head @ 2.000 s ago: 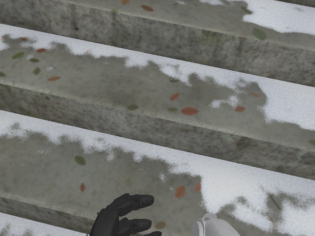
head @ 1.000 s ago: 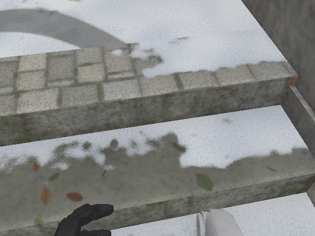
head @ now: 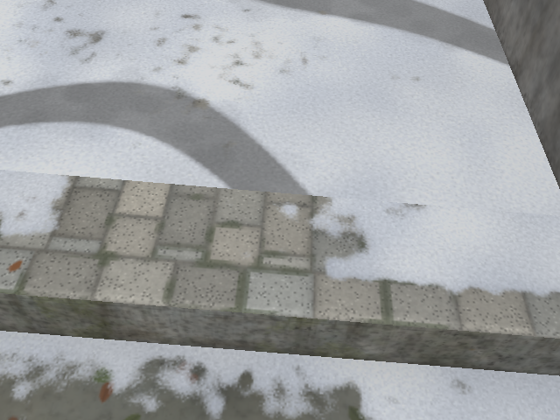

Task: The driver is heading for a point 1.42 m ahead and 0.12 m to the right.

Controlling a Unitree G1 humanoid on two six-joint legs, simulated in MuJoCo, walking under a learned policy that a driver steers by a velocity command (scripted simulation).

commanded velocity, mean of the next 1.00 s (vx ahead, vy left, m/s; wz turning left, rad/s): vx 0.00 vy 0.00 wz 0.11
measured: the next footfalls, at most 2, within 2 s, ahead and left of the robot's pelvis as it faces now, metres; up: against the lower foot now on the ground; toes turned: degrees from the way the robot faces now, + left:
right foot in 0.16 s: +0.09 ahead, -0.12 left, +0.00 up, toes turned +2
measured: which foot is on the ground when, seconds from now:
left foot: down 0.00-1.00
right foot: up 0.00-0.14, down 0.16-1.00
